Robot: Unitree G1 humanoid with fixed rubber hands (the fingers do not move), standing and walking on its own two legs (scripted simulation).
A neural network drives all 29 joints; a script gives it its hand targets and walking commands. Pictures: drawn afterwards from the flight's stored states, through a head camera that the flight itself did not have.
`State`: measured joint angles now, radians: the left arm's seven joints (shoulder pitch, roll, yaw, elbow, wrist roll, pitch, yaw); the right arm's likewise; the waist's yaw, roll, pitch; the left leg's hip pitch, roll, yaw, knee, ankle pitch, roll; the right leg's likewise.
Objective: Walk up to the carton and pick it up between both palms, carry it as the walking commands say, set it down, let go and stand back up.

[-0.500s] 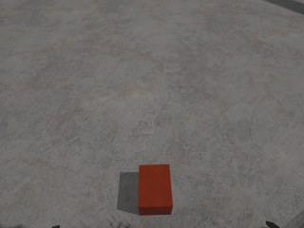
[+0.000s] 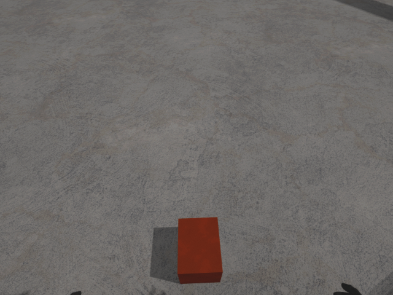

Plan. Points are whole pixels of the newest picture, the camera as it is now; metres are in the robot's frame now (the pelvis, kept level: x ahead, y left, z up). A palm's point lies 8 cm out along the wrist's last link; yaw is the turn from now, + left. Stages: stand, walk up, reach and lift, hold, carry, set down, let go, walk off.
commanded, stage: walk up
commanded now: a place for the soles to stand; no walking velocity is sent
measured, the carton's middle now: (199, 250) +0.43 +0.03 -0.69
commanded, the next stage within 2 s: reach and lift in 0.98 s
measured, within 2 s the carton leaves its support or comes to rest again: neither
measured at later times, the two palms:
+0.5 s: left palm out of the picture +0.09 +0.29 -0.11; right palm out of the picture +0.13 -0.31 -0.10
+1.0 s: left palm out of the picture +0.08 +0.28 -0.11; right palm out of the picture +0.13 -0.32 -0.11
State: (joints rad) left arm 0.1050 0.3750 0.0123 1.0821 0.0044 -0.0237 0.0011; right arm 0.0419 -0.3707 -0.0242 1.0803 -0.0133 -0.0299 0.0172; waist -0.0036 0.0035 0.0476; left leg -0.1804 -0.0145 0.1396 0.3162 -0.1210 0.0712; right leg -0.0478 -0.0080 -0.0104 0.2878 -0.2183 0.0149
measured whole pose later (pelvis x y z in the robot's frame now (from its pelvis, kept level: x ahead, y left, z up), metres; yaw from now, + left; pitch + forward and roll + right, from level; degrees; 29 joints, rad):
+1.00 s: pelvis +0.01 -0.03 +0.00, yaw +3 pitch -2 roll +0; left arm 0.09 0.37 0.03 1.07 0.01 -0.01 0.00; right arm 0.04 -0.37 -0.02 1.09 -0.01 -0.01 0.01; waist 0.00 0.00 0.07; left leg -0.18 0.00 0.07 0.33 -0.13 0.03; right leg -0.01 0.01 -0.07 0.27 -0.23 -0.02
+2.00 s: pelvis -0.09 -0.02 -0.10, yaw -1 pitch +24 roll -3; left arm -0.88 0.32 0.27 0.82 -0.04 0.32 -0.02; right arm -0.95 -0.24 -0.17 0.85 0.02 0.33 -0.06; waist 0.06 -0.02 0.16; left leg -1.22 0.01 -0.01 1.03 -0.24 0.03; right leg -1.11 0.04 -0.05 1.08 -0.40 -0.02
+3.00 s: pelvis -0.10 -0.02 -0.24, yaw -5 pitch +48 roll -3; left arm -1.23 0.29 0.43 0.93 0.03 0.14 -0.01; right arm -1.29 -0.19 -0.24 0.91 -0.04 0.19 -0.15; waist 0.09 -0.04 0.04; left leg -1.99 -0.02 -0.03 1.50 -0.36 0.00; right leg -1.90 0.09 0.01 1.57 -0.52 0.01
